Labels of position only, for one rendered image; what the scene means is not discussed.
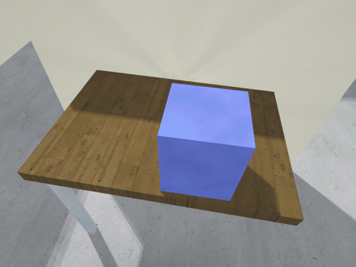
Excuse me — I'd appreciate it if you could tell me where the carton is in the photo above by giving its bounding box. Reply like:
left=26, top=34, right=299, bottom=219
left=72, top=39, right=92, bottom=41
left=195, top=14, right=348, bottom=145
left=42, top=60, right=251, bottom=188
left=157, top=83, right=256, bottom=201

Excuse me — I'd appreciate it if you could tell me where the table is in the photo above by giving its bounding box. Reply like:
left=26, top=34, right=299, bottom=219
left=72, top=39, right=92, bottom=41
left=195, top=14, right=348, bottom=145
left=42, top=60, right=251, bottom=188
left=17, top=70, right=304, bottom=234

